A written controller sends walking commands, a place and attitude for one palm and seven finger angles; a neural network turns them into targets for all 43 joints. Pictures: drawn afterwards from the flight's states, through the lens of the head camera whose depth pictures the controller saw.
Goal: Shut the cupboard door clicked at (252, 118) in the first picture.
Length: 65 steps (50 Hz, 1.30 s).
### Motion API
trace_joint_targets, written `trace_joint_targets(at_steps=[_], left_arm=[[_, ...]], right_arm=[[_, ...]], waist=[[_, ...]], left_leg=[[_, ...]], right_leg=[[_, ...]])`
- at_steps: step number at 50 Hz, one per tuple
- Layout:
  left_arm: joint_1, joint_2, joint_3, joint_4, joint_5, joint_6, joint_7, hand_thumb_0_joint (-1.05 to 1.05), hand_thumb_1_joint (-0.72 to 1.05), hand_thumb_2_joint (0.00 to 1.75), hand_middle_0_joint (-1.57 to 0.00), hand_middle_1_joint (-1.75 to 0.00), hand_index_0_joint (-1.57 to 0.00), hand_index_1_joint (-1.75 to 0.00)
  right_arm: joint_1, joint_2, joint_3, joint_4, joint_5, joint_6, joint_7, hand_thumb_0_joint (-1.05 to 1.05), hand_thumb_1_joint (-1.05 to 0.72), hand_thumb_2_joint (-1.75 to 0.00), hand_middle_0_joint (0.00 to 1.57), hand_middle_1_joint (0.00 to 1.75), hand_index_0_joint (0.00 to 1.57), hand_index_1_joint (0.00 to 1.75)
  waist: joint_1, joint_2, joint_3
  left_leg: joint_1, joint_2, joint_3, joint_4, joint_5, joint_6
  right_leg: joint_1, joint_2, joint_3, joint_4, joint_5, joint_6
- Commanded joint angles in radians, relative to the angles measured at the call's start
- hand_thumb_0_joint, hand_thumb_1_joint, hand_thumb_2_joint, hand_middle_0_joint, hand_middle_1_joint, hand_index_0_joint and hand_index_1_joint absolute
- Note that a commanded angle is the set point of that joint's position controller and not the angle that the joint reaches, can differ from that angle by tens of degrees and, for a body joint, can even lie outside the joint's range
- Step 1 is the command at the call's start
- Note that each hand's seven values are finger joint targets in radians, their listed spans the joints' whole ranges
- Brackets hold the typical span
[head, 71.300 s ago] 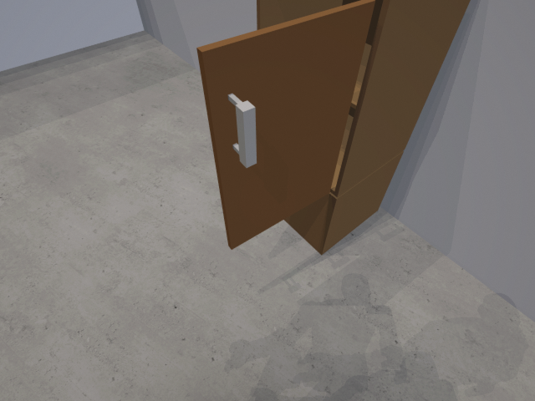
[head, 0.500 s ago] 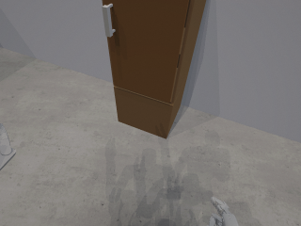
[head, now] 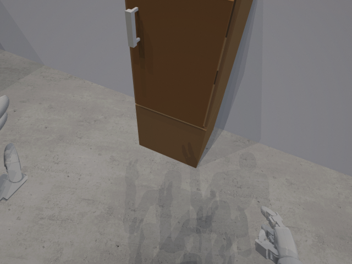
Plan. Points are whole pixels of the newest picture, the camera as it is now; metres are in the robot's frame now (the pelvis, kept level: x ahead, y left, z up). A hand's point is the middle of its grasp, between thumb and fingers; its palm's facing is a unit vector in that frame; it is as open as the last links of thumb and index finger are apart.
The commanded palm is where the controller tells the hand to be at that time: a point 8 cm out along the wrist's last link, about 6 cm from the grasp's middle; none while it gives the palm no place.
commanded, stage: let the arm hang, fingers relaxed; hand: left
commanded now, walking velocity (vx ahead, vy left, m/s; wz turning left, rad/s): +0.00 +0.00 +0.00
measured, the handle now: (134, 27) +0.92 +0.20 +0.10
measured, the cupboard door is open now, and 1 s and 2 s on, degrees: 0 0 0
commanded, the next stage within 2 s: look to check the result in 1.20 s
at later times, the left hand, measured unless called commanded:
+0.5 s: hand out of the picture -0.03 +0.21 -0.17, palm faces +0.07 -0.98 -0.18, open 6.9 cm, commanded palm none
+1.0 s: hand out of the picture -0.10 +0.22 -0.16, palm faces +0.05 -0.98 -0.21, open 7.4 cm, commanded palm none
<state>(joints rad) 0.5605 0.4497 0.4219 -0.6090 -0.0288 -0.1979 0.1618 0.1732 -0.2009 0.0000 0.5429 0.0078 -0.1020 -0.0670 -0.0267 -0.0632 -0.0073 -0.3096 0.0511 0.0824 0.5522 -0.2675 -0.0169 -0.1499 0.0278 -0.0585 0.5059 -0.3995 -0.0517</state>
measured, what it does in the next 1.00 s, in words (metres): shifts its weight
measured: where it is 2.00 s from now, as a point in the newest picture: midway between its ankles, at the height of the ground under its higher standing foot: outside the picture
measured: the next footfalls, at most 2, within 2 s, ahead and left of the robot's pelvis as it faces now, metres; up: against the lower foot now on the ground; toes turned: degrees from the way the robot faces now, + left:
none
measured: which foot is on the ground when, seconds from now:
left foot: down 0.00-1.00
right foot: down 0.00-1.00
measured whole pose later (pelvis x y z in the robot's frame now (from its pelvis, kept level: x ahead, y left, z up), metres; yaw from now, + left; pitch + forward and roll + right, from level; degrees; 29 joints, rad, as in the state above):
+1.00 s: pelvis -0.06 +0.04 +0.01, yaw +1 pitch -2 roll -1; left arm 0.35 0.17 0.01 1.14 0.02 0.01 0.03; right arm 0.30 -0.16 -0.01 1.11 -0.02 0.02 -0.02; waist -0.01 0.02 0.00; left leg -0.25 -0.01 0.06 0.38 -0.09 0.04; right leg -0.13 -0.01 -0.03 0.41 -0.25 0.01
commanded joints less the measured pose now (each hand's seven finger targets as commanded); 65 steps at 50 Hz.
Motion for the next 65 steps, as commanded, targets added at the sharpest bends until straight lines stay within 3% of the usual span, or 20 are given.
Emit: trace_joint_targets(at_steps=[1, 2, 4, 5, 6, 7, 8, 9, 11, 12, 15, 16, 18, 20, 23, 26, 33, 49, 56, 65], left_arm=[[0.088, 0.192, 0.233, -0.027, -0.033, -0.072, 0.032, 0.00, 0.90, 0.90, -0.20, -0.30, -0.20, -0.30], [0.075, 0.176, 0.222, 0.020, -0.038, -0.064, 0.030, 0.00, 0.90, 0.90, -0.20, -0.30, -0.20, -0.30], [0.090, 0.155, 0.199, 0.087, -0.038, -0.048, 0.024, 0.00, 0.90, 0.90, -0.20, -0.30, -0.20, -0.30], [-0.098, -0.032, -0.291, 0.648, 0.056, 0.080, -0.100, 0.00, 0.90, 0.90, -0.20, -0.30, -0.20, -0.30], [-0.110, -0.015, -0.302, 0.660, 0.052, 0.169, -0.148, 0.00, 0.90, 0.90, -0.20, -0.30, -0.20, -0.30], [-0.114, -0.025, -0.307, 0.655, 0.051, 0.198, -0.158, 0.00, 0.90, 0.90, -0.20, -0.30, -0.20, -0.30], [-0.144, -0.066, -0.330, 0.693, 0.048, 0.204, -0.158, 0.00, 0.90, 0.90, -0.20, -0.30, -0.20, -0.30], [-0.184, -0.077, -0.339, 0.746, 0.046, 0.210, -0.156, 0.00, 0.90, 0.90, -0.20, -0.30, -0.20, -0.30], [-0.227, -0.077, -0.348, 0.859, 0.046, 0.211, -0.157, 0.00, 0.90, 0.90, -0.20, -0.30, -0.20, -0.30], [-0.229, -0.075, -0.353, 0.916, 0.046, 0.212, -0.159, 0.00, 0.90, 0.90, -0.20, -0.30, -0.20, -0.30], [-0.228, -0.018, -0.357, 1.104, 0.053, 0.204, -0.146, 0.00, 0.90, 0.90, -0.20, -0.30, -0.20, -0.30], [-0.223, -0.037, -0.364, 1.166, 0.052, 0.200, -0.141, 0.00, 0.90, 0.90, -0.20, -0.30, -0.20, -0.30], [-0.263, -0.062, -0.382, 1.263, 0.044, 0.202, -0.138, 0.00, 0.90, 0.90, -0.20, -0.30, -0.20, -0.30], [-0.261, -0.077, -0.391, 1.346, 0.041, 0.207, -0.140, 0.00, 0.90, 0.90, -0.20, -0.30, -0.20, -0.30], [-0.199, -0.128, -0.377, 1.455, 0.043, 0.213, -0.138, 0.00, 0.90, 0.90, -0.20, -0.30, -0.20, -0.30], [-0.182, -0.134, -0.387, 1.542, 0.045, 0.210, -0.141, 0.00, 0.90, 0.90, -0.20, -0.30, -0.20, -0.30], [-0.155, -0.145, -0.398, 1.667, 0.044, 0.201, -0.141, 0.00, 0.90, 0.90, -0.20, -0.30, -0.20, -0.30], [-0.132, -0.175, -0.398, 1.737, 0.048, 0.199, -0.131, 0.00, 0.90, 0.90, -0.20, -0.30, -0.20, -0.30], [-0.142, -0.178, -0.395, 1.732, 0.048, 0.197, -0.130, 0.00, 0.90, 0.90, -0.20, -0.30, -0.20, -0.30], [-0.156, -0.170, -0.394, 1.734, 0.045, 0.185, -0.129, 0.00, 0.90, 0.90, -0.20, -0.30, -0.20, -0.30]], right_arm=[[0.007, -0.101, -0.033, -0.100, 0.010, 0.010, -0.002, 0.00, -0.90, -0.90, 0.20, 0.30, 0.20, 0.30], [0.006, -0.104, -0.037, -0.097, 0.017, 0.019, -0.002, 0.00, -0.90, -0.90, 0.20, 0.30, 0.20, 0.30], [0.001, -0.106, -0.035, -0.099, 0.020, 0.030, -0.007, 0.00, -0.90, -0.90, 0.20, 0.30, 0.20, 0.30], [-0.164, -0.193, -0.042, 0.023, 0.017, -0.051, 0.059, 0.00, -0.90, -0.90, 0.20, 0.30, 0.20, 0.30], [-0.080, -0.257, -0.059, 0.040, 0.004, -0.027, 0.073, 0.00, -0.90, -0.90, 0.20, 0.30, 0.20, 0.30], [-0.011, -0.273, -0.069, 0.052, -0.001, -0.006, 0.068, 0.00, -0.90, -0.90, 0.20, 0.30, 0.20, 0.30], [0.002, -0.273, -0.066, 0.074, -0.003, 0.011, 0.062, 0.00, -0.90, -0.90, 0.20, 0.30, 0.20, 0.30], [-0.010, -0.273, -0.052, 0.086, -0.009, 0.029, 0.060, 0.00, -0.90, -0.90, 0.20, 0.30, 0.20, 0.30], [-0.035, -0.266, -0.027, 0.097, -0.024, 0.052, 0.058, 0.00, -0.90, -0.90, 0.20, 0.30, 0.20, 0.30], [-0.045, -0.262, -0.021, 0.099, -0.027, 0.056, 0.055, 0.00, -0.90, -0.90, 0.20, 0.30, 0.20, 0.30], [0.000, -0.207, -0.017, 0.148, -0.029, 0.078, 0.059, 0.00, -0.90, -0.90, 0.20, 0.30, 0.20, 0.30], [0.006, -0.184, -0.015, 0.178, -0.033, 0.089, 0.058, 0.00, -0.90, -0.90, 0.20, 0.30, 0.20, 0.30], [0.026, -0.159, -0.008, 0.237, -0.033, 0.106, 0.060, 0.00, -0.90, -0.90, 0.20, 0.30, 0.20, 0.30], [0.033, -0.154, -0.004, 0.287, -0.030, 0.112, 0.061, 0.00, -0.90, -0.90, 0.20, 0.30, 0.20, 0.30], [0.045, -0.113, -0.011, 0.342, -0.035, 0.123, 0.051, 0.00, -0.90, -0.90, 0.20, 0.30, 0.20, 0.30], [0.082, -0.109, -0.019, 0.387, -0.029, 0.127, 0.044, 0.00, -0.90, -0.90, 0.20, 0.30, 0.20, 0.30], [0.150, -0.115, -0.029, 0.476, -0.022, 0.118, 0.036, 0.00, -0.90, -0.90, 0.20, 0.30, 0.20, 0.30], [0.168, -0.077, -0.032, 0.544, -0.022, 0.115, 0.035, 0.00, -0.90, -0.90, 0.20, 0.30, 0.20, 0.30], [0.169, -0.067, -0.032, 0.546, -0.022, 0.112, 0.035, 0.00, -0.90, -0.90, 0.20, 0.30, 0.20, 0.30], [0.167, -0.076, -0.030, 0.549, -0.017, 0.100, 0.031, 0.00, -0.90, -0.90, 0.20, 0.30, 0.20, 0.30]], waist=[[0.002, 0.107, -0.178], [0.007, 0.008, -0.189], [0.015, -0.053, -0.174], [-0.013, 0.005, -0.126], [-0.015, 0.092, -0.147], [-0.025, 0.105, -0.130], [-0.004, 0.102, -0.124], [0.014, 0.074, -0.086], [0.039, -0.029, -0.037], [0.053, -0.062, -0.033], [0.032, -0.097, -0.130], [0.032, -0.151, -0.147], [0.011, -0.043, -0.085], [0.010, 0.125, -0.029], [0.025, 0.285, 0.029], [0.022, 0.211, 0.056], [0.018, 0.066, 0.089], [0.023, 0.060, 0.144], [0.021, 0.099, 0.127], [0.022, 0.075, 0.090]], left_leg=[[-0.029, 0.022, -0.020, 0.072, 0.370, 0.009], [-0.078, 0.005, -0.015, 0.093, 0.237, 0.005], [-0.106, -0.007, -0.024, 0.043, 0.103, 0.017], [-0.087, 0.054, -0.099, 0.107, 0.248, 0.028], [0.062, 0.042, -0.104, 0.095, 0.389, 0.030], [0.125, 0.073, -0.123, 0.076, 0.580, 0.056], [0.095, 0.134, -0.188, 0.037, 0.648, 0.102], [0.037, 0.185, -0.259, -0.028, 0.637, 0.145], [-0.008, 0.194, -0.299, -0.088, 0.570, 0.161], [-0.015, 0.163, -0.271, -0.079, 0.520, 0.139], [0.039, 0.028, -0.143, -0.006, 0.422, 0.054], [0.063, 0.010, -0.122, 0.008, 0.353, 0.041], [0.122, 0.001, -0.126, -0.035, 0.232, 0.032], [0.138, 0.027, -0.153, -0.104, 0.186, 0.042], [0.040, 0.024, -0.175, -0.197, -0.049, 0.047], [0.035, 0.032, -0.181, -0.226, -0.115, 0.042], [0.082, 0.048, -0.184, -0.261, -0.091, 0.048], [0.069, 0.045, -0.175, -0.300, -0.096, 0.048], [0.075, 0.043, -0.171, -0.300, -0.080, 0.044], [0.128, 0.045, -0.152, -0.266, 0.062, 0.045]], right_leg=[[0.153, -0.202, 0.188, -0.053, 0.940, 0.005], [0.201, -0.222, 0.195, -0.037, 1.057, 0.021], [0.217, -0.222, 0.166, -0.027, 1.062, 0.026], [0.067, -0.253, 0.086, 0.106, 1.032, -0.018], [-0.081, -0.212, 0.085, 0.115, 0.882, 0.004], [-0.128, -0.150, 0.036, 0.153, 0.684, 0.036], [-0.153, -0.102, 0.022, 0.191, 0.406, 0.051], [-0.158, -0.067, 0.027, 0.200, 0.110, 0.055], [-0.116, -0.057, 0.045, 0.131, 0.001, 0.049], [-0.076, -0.068, 0.053, 0.063, 0.109, 0.045], [0.020, -0.165, 0.135, 0.009, 0.512, 0.012], [0.009, -0.184, 0.155, -0.009, 0.553, -0.003], [-0.085, -0.186, 0.159, -0.073, 0.322, -0.023], [-0.120, -0.136, 0.137, -0.119, 0.101, 0.004], [-0.068, -0.110, 0.118, -0.160, 0.039, -0.001], [-0.069, -0.105, 0.114, -0.202, 0.018, -0.004], [-0.108, -0.104, 0.108, -0.227, 0.008, 0.002], [-0.147, -0.105, 0.111, -0.220, -0.003, 0.013], [-0.134, -0.105, 0.107, -0.215, 0.027, 0.013], [-0.094, -0.112, 0.110, -0.219, 0.125, 0.010]])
